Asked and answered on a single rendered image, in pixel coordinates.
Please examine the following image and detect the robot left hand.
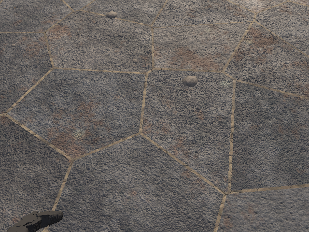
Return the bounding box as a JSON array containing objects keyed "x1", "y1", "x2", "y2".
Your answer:
[{"x1": 7, "y1": 211, "x2": 64, "y2": 232}]

